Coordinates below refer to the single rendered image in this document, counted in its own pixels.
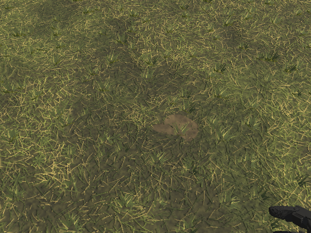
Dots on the robot right hand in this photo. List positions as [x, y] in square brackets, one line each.
[297, 215]

